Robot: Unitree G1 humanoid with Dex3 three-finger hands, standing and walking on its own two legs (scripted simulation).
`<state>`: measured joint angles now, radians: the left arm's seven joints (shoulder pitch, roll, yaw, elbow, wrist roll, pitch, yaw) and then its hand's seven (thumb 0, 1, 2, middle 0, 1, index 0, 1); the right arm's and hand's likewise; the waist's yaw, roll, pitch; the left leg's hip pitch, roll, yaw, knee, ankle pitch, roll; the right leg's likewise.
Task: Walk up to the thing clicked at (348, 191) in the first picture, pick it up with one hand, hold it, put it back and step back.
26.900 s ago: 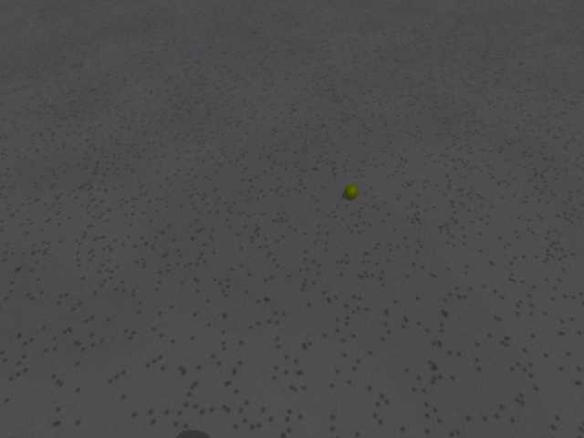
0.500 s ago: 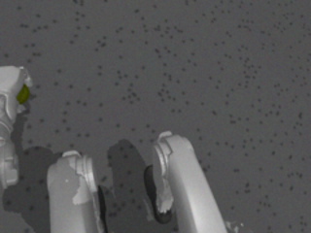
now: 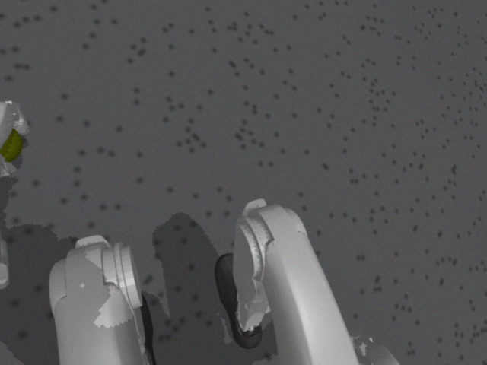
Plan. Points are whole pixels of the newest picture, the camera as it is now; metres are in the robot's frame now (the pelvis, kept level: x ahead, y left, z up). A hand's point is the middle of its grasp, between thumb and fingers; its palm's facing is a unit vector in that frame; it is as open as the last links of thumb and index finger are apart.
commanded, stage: rest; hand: left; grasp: from above
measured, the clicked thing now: out of the picture +0.49 +0.30 -0.21
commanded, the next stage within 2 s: open in 1.78 s
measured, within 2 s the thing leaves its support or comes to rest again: rests again in 2.00 s
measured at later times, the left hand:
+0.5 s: hand (11, 149) +0.48 +0.29 -0.24, palm faces -0.46 -0.12 -0.88, open 8.5 cm
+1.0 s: hand (19, 150) +0.49 +0.28 -0.26, palm faces -0.45 -0.12 -0.89, open 8.5 cm
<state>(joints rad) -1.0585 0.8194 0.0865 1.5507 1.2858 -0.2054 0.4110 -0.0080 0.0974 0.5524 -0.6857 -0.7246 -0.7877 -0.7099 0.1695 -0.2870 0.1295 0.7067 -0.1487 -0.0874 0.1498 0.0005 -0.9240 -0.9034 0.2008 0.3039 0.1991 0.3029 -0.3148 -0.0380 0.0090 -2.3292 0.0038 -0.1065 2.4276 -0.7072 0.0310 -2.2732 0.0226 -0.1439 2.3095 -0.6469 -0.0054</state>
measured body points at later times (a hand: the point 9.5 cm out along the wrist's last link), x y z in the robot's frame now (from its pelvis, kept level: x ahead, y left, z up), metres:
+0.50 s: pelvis +0.00 +0.00 -0.02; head +0.28 +0.09 +0.32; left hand +0.50 +0.29 -0.19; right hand +0.02 -0.27 -0.09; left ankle +0.07 +0.11 -0.29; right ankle +0.11 -0.11 -0.29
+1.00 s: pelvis +0.00 +0.00 -0.02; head +0.29 +0.10 +0.31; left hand +0.51 +0.29 -0.21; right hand +0.02 -0.25 -0.08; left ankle +0.07 +0.11 -0.29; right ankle +0.11 -0.11 -0.29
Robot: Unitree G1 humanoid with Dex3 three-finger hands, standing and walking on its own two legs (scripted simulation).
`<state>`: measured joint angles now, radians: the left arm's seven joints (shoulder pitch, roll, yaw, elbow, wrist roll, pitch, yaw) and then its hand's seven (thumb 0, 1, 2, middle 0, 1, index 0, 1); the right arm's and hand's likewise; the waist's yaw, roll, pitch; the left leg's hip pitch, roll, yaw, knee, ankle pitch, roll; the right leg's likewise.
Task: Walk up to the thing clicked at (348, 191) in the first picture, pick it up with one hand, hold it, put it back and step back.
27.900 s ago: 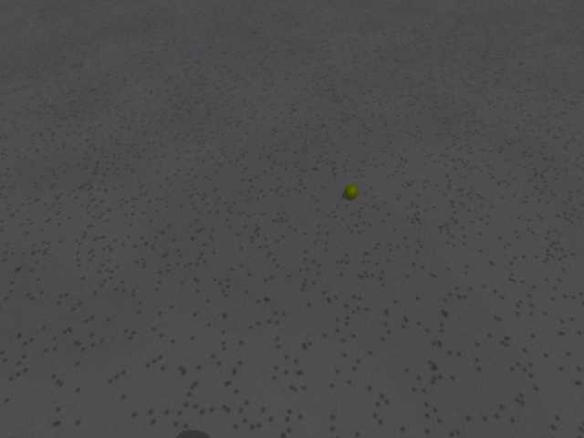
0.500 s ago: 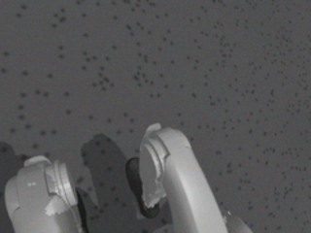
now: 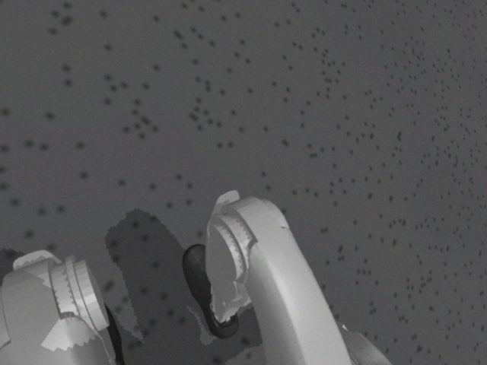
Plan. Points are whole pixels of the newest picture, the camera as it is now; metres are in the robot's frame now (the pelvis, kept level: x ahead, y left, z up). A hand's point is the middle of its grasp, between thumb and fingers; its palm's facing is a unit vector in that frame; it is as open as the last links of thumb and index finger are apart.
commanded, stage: rest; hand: left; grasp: from above
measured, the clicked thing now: out of the picture +0.48 +0.32 -0.25
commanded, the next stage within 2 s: open in 0.78 s
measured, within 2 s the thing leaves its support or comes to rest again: rests again in 1.00 s
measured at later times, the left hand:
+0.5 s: hand out of the picture +0.46 +0.32 -0.25, palm faces -0.45 -0.16 -0.88, open 8.5 cm
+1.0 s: hand out of the picture +0.47 +0.32 -0.26, palm faces -0.44 -0.16 -0.88, open 8.5 cm
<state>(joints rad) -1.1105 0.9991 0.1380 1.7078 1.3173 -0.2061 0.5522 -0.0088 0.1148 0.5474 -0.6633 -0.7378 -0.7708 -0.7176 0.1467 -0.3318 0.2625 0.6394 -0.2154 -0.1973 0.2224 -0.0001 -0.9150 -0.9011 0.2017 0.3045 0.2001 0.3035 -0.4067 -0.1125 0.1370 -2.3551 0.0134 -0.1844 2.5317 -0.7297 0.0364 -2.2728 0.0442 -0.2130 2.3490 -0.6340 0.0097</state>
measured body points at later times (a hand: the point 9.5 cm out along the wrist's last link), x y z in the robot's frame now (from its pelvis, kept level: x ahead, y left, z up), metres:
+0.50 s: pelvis +0.00 +0.00 +0.00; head +0.28 +0.13 +0.32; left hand +0.48 +0.32 -0.20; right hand +0.03 -0.25 -0.04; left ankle +0.06 +0.11 -0.27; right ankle +0.12 -0.10 -0.27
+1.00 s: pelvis +0.00 +0.00 +0.00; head +0.29 +0.13 +0.31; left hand +0.49 +0.33 -0.21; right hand +0.04 -0.25 -0.05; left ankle +0.06 +0.11 -0.27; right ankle +0.12 -0.10 -0.27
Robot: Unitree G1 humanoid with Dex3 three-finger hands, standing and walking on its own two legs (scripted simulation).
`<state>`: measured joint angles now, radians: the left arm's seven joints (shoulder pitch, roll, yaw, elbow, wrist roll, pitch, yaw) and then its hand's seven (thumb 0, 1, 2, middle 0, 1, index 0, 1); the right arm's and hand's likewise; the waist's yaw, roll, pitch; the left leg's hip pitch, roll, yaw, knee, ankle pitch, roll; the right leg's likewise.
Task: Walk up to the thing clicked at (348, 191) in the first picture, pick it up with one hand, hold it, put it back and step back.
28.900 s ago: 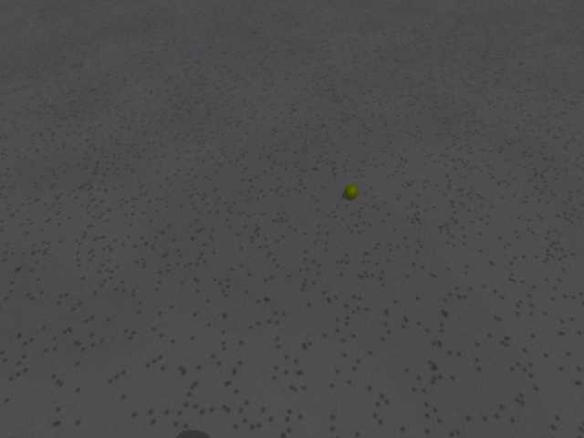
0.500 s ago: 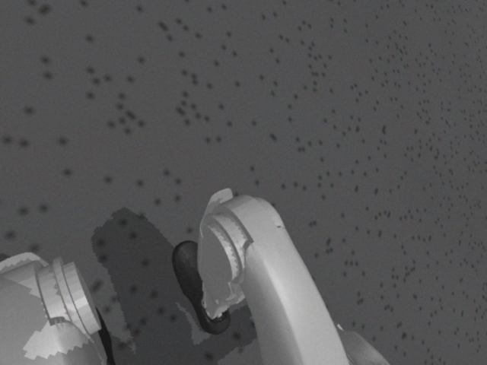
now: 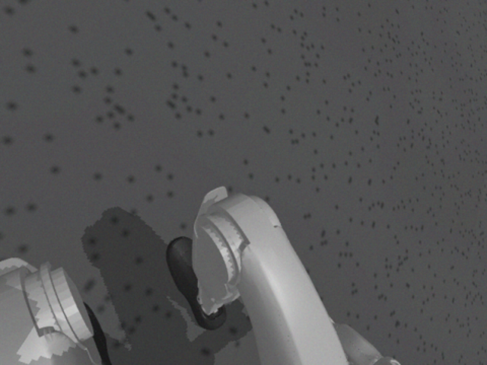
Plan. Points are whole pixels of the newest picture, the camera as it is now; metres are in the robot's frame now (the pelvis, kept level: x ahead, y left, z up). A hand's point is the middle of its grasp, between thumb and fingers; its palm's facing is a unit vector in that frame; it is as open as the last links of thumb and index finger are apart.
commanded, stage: open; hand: left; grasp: from above
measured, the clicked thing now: out of the picture +0.48 +0.35 -0.27
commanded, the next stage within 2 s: withdraw in 0.88 s
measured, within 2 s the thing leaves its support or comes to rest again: neither
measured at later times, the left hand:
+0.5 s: hand out of the picture +0.46 +0.34 -0.25, palm faces -0.44 -0.17 -0.88, open 12.7 cm
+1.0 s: hand out of the picture +0.47 +0.34 -0.25, palm faces -0.43 -0.17 -0.89, open 13.4 cm
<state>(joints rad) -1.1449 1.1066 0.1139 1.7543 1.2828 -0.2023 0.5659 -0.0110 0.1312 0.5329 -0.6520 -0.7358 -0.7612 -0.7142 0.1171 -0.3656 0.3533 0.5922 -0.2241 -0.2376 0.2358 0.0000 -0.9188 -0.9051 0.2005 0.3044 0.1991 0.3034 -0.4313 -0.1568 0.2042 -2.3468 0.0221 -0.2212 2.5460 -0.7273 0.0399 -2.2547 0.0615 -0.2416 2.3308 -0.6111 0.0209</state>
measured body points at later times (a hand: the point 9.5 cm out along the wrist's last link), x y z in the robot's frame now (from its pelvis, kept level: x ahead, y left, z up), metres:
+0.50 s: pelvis +0.00 +0.00 +0.00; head +0.28 +0.14 +0.32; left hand +0.48 +0.35 -0.20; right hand +0.05 -0.24 -0.04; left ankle +0.06 +0.11 -0.27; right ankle +0.12 -0.10 -0.27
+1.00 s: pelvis +0.00 +0.00 +0.00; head +0.29 +0.14 +0.32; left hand +0.48 +0.34 -0.20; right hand +0.05 -0.24 -0.04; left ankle +0.06 +0.11 -0.27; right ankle +0.12 -0.10 -0.27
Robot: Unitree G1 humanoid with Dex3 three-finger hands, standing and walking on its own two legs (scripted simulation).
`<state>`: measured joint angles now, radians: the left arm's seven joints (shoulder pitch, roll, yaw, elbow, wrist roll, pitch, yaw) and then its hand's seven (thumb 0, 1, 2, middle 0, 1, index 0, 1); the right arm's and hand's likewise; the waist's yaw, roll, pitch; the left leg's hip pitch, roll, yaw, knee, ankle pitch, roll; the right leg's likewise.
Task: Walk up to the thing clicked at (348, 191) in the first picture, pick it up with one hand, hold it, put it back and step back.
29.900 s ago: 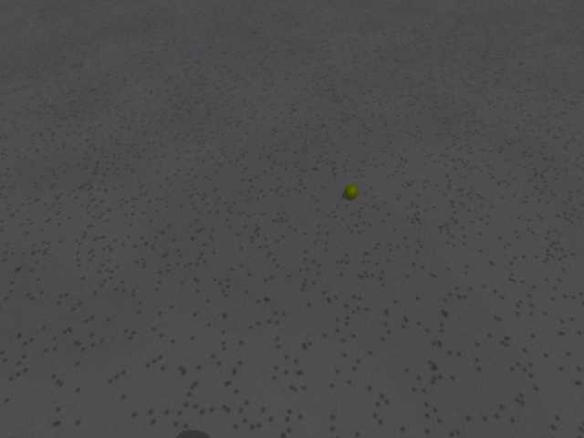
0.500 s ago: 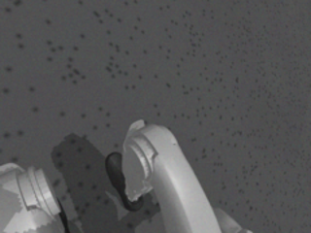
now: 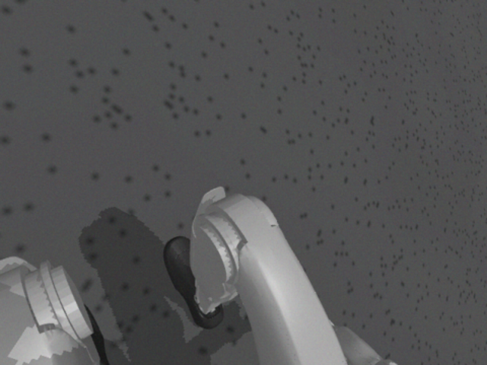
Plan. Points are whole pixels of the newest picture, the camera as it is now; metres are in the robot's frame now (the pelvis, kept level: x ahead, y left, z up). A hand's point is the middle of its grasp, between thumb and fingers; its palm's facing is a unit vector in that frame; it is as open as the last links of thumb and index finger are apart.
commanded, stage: withdraw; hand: left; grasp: from above
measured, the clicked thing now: out of the picture +0.48 +0.35 -0.28
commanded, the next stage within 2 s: home in 0.88 s
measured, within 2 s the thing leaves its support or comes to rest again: neither
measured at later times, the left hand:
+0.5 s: hand out of the picture +0.46 +0.37 -0.10, palm faces -0.38 -0.11 -0.92, open 14.1 cm
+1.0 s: hand out of the picture +0.46 +0.36 -0.15, palm faces -0.41 -0.10 -0.91, open 14.0 cm
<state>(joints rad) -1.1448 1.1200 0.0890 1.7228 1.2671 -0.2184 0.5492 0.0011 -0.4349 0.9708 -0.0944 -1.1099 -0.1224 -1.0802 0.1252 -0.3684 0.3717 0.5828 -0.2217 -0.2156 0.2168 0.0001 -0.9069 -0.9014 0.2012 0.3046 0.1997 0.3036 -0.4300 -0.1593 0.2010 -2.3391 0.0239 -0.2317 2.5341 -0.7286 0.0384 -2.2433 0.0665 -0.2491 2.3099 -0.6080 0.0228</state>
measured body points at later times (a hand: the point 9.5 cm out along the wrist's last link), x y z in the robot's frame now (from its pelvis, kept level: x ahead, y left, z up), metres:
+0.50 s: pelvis +0.00 +0.00 +0.04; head +0.23 +0.10 +0.41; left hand +0.48 +0.37 -0.05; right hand +0.10 -0.25 -0.06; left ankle +0.06 +0.11 -0.28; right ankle +0.13 -0.10 -0.28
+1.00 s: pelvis +0.00 -0.01 +0.01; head +0.24 +0.11 +0.37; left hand +0.48 +0.36 -0.10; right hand +0.05 -0.27 -0.07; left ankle +0.06 +0.11 -0.28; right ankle +0.13 -0.10 -0.28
